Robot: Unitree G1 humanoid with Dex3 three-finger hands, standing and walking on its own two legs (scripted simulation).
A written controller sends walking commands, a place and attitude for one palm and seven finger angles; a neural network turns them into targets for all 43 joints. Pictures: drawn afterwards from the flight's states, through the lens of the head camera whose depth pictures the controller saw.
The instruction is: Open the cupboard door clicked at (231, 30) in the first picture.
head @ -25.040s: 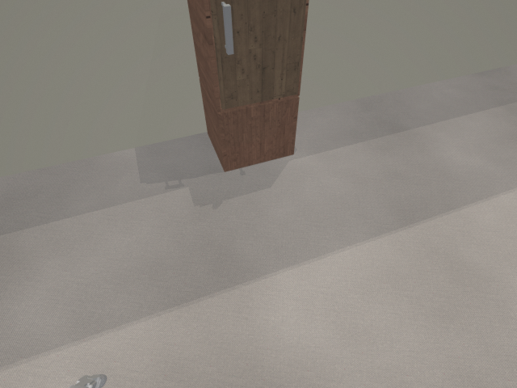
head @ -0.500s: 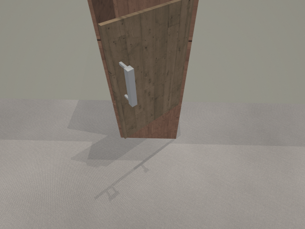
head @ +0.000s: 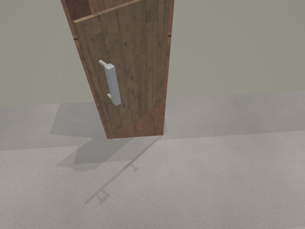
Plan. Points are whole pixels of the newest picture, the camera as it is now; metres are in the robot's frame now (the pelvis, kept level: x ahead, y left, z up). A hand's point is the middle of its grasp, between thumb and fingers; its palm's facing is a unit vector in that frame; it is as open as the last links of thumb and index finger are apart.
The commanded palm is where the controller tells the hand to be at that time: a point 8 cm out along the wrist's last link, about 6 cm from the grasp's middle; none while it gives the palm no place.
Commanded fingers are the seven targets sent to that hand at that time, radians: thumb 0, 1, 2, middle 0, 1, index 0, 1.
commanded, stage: walk to a spot facing it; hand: left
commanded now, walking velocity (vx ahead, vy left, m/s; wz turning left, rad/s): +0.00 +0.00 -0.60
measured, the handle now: (109, 83) +0.58 +0.20 +0.03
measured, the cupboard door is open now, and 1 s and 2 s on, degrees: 41 41 41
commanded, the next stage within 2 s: none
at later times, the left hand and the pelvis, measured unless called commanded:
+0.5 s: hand out of the picture +0.06 +0.17 -0.16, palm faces -0.19 -0.94 -0.28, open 7.4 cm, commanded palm none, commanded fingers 0.00 0.90 0.90 -0.20 -0.30 -0.20 -0.30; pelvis -0.02 -0.02 +0.01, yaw -16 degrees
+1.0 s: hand (120, 228) +0.15 +0.11 -0.16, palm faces -0.50 -0.82 -0.29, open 7.4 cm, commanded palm none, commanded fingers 0.00 0.90 0.90 -0.20 -0.30 -0.20 -0.30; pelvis -0.03 -0.03 +0.00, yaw -32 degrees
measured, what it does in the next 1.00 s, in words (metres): steps on the spot, turning right: left foot, then right foot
